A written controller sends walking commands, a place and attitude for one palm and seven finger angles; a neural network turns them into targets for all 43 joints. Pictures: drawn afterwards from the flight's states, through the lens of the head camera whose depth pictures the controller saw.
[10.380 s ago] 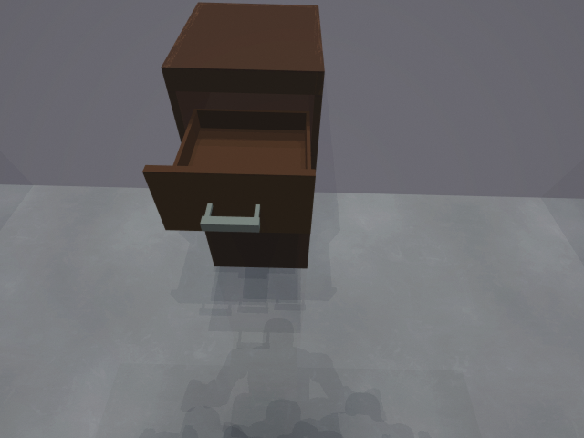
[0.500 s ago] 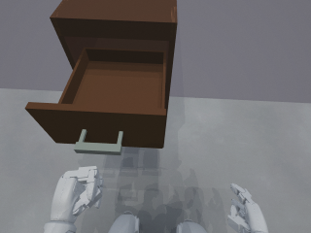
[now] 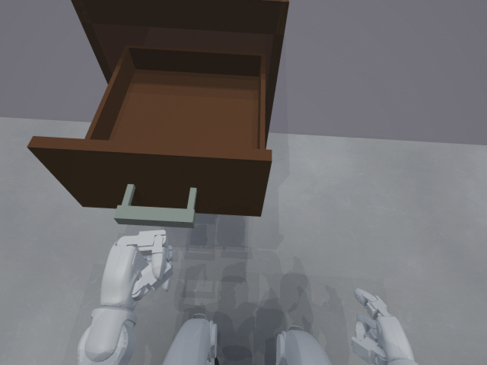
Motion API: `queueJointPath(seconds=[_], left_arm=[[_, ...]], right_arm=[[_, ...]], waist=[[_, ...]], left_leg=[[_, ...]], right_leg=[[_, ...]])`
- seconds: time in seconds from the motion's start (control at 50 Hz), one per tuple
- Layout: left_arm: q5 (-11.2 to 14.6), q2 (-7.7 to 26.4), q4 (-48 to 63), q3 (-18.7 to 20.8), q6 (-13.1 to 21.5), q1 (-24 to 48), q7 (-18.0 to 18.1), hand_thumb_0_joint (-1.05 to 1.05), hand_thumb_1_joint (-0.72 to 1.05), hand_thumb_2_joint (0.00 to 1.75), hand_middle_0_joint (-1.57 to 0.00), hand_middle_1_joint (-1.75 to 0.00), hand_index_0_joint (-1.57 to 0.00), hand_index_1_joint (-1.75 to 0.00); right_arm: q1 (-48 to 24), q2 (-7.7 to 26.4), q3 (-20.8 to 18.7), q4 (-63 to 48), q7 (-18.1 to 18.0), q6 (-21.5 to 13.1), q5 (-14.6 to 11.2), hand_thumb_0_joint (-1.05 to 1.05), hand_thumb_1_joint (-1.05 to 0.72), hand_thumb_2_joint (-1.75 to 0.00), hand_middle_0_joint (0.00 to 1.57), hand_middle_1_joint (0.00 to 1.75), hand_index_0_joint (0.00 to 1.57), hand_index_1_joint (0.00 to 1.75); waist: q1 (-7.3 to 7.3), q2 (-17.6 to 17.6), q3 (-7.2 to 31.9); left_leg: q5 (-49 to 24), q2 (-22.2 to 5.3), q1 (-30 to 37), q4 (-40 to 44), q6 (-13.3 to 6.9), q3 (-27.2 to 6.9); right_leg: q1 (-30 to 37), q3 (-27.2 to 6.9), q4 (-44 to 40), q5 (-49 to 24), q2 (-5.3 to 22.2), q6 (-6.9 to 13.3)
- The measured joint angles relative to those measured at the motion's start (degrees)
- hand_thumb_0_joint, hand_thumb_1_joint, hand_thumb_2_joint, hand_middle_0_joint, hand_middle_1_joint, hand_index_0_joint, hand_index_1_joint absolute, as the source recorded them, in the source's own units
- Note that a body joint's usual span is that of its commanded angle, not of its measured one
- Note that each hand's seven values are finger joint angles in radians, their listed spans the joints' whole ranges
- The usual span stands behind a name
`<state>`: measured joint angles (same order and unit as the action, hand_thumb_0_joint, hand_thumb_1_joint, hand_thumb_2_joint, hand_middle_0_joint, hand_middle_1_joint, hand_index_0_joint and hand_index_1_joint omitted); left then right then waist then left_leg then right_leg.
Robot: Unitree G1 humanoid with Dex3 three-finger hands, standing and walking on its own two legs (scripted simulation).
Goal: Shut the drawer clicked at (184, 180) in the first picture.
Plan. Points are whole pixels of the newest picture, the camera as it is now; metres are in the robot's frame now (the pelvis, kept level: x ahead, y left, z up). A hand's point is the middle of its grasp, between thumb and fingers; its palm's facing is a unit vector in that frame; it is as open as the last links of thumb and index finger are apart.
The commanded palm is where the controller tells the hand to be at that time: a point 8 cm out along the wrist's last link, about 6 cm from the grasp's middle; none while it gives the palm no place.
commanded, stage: bring the fist close to the handle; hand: left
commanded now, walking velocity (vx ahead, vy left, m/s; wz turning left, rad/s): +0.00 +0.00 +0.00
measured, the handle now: (158, 204) +0.35 +0.16 +0.04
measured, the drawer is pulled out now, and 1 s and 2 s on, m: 0.30 0.27 0.14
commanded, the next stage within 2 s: push the drawer shut in 0.26 s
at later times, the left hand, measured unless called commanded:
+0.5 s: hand (174, 262) +0.27 +0.12 +0.03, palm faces -0.04 -1.00 -0.02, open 3.3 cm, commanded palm +0.26 +0.17 +0.04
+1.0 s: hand (177, 237) +0.31 +0.12 +0.03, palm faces -0.05 -1.00 -0.04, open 2.9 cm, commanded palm +0.32 +0.17 +0.04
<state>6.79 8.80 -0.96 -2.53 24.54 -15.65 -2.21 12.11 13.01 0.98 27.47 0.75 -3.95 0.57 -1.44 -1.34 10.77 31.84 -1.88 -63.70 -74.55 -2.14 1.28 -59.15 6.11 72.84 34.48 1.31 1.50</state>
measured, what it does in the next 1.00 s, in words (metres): stands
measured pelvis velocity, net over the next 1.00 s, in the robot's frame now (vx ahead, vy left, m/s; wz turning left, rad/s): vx -0.02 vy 0.00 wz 0.02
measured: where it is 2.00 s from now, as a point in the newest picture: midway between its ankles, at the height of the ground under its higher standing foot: outside the picture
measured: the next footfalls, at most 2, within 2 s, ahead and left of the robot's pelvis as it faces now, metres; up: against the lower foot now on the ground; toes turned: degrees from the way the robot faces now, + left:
none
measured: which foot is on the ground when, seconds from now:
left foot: down 0.00-1.00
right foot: down 0.00-1.00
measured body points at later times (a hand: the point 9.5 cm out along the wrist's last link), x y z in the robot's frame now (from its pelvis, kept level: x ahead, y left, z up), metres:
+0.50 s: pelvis +0.00 +0.00 +0.00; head +0.10 +0.02 +0.44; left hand +0.26 +0.17 +0.04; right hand +0.19 -0.22 -0.09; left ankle +0.03 +0.10 -0.62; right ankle +0.01 -0.11 -0.62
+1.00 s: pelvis -0.02 +0.00 +0.00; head +0.08 +0.01 +0.44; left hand +0.30 +0.17 +0.03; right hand +0.15 -0.24 -0.10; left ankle +0.03 +0.10 -0.62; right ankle +0.01 -0.11 -0.62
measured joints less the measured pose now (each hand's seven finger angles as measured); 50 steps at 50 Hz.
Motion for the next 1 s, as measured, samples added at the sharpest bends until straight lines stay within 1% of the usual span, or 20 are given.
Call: queueJointPath(seconds=[0.1, 0.2, 0.44, 0.5, 0.56, 0.66, 0.82, 1.0], left_arm=[[0.07, -0.03, 0.42, 0.0, -0.19, -0.12, 0.44, 0.02, 0.9, 0.9, -1.4, -1.6, -1.4, -1.6], [-0.28, -0.31, 0.28, -0.81, -0.58, -0.12, 0.76, 0.02, 0.9, 0.9, -1.4, -1.6, -1.4, -1.6], [-1.95, -1.02, 0.71, -2.47, -0.13, -0.64, 2.5, 0.02, 0.9, 0.9, -1.4, -1.6, -1.4, -1.6], [-2.32, -0.46, -1.0, -2.18, 0.02, 1.56, 2.71, 0.02, 0.9, 0.9, -1.4, -1.6, -1.4, -1.6], [-1.91, -0.14, -2.33, -1.54, -0.27, 4.21, 2.71, 0.02, 0.9, 0.91, -1.4, -1.6, -1.4, -1.6], [-1.23, 0.05, -3.43, -1.45, -0.8, 5.3, 2.34, 0.02, 0.88, 0.93, -1.4, -1.6, -1.4, -1.6], [-1.24, 0.67, -8.45, -1.58, 1.05, 10.25, 2.51, -0.02, 0.86, 0.98, -1.4, -1.6, -1.4, -1.6], [-0.48, 1.92, -15.58, -0.07, 0.0, 18.93, 2.29, -0.04, 0.84, 1.0, -1.4, -1.6, -1.4, -1.6]], right_arm=[[-0.04, 0.0, 0.18, -0.28, -0.03, 0.72, -0.15, 0.01, -0.9, -0.9, 0.2, 0.3, 0.2, 0.3], [0.0, -0.06, 0.32, -0.61, -0.06, 1.03, -0.14, 0.01, -0.9, -0.9, 0.2, 0.3, 0.2, 0.3], [-0.22, -0.39, 0.47, -1.35, 0.21, 1.87, 0.11, 0.01, -0.9, -0.9, 0.2, 0.3, 0.2, 0.3], [-0.54, -0.31, 0.62, -0.91, 0.03, 1.88, 0.19, 0.01, -0.9, -0.9, 0.21, 0.3, 0.2, 0.3], [-0.89, -0.26, 0.55, -0.2, -0.03, 1.92, 0.2, 0.01, -0.9, -0.9, 0.21, 0.3, 0.2, 0.3], [-0.69, 0.0, 0.37, 0.62, -0.05, 2.34, 0.0, 0.01, -0.9, -0.9, 0.2, 0.3, 0.2, 0.3], [-0.95, 0.66, 0.46, 2.96, -0.6, 2.15, -0.04, 0.01, -0.9, -0.9, 0.2, 0.3, 0.2, 0.3], [-1.61, 0.82, 0.86, 4.84, -1.02, 2.48, -0.43, 0.01, -0.9, -0.9, 0.2, 0.3, 0.2, 0.3]], waist=[[0.1, -0.15, -0.12], [0.04, -0.17, 0.02], [0.08, -0.14, 0.05], [0.1, -0.08, -0.1], [0.07, -0.13, -0.2], [0.25, -0.42, -0.48], [0.42, -0.17, -1.07], [-0.37, 0.03, -1.55]], left_leg=[[-0.18, 0.09, 0.4, 0.58, -0.22, 0.09], [-0.27, 0.24, 0.54, 0.94, -0.35, 0.06], [-0.08, 0.35, 1.05, 1.18, -0.43, 0.26], [-0.03, 0.36, 0.53, 0.74, -0.34, 0.04], [-0.01, 0.32, 0.08, 0.41, -0.23, -0.12], [-0.37, 0.37, 0.56, 0.99, -0.14, -0.21], [-1.23, 0.59, -0.22, 0.88, 0.06, -0.83], [-2.38, 0.51, -0.88, 0.97, 0.18, -1.07]], right_leg=[[0.45, -0.1, -0.74, -0.31, 0.04, -0.26], [0.69, -0.07, -1.2, -0.43, 0.15, -0.43], [1.1, -0.31, -1.35, -0.25, 0.22, -0.56], [0.68, -0.09, -0.93, -0.11, 0.22, -0.44], [0.29, 0.05, -0.61, -0.04, 0.19, -0.31], [0.76, 0.13, -1.13, -0.33, 0.2, -0.24], [0.23, 0.77, -0.91, -0.83, 0.38, 0.05], [-0.43, 1.01, -0.91, -1.87, 0.3, 0.27]])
